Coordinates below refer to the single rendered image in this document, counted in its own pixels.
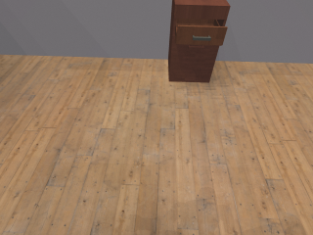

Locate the drawer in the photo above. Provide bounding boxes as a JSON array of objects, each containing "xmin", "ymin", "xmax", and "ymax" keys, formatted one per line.
[{"xmin": 175, "ymin": 18, "xmax": 228, "ymax": 46}]

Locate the handle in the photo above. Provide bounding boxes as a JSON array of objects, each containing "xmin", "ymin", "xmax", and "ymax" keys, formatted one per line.
[
  {"xmin": 188, "ymin": 46, "xmax": 204, "ymax": 50},
  {"xmin": 193, "ymin": 35, "xmax": 211, "ymax": 41}
]

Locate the cabinet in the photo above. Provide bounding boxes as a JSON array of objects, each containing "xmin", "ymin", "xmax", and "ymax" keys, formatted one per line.
[{"xmin": 168, "ymin": 0, "xmax": 231, "ymax": 83}]

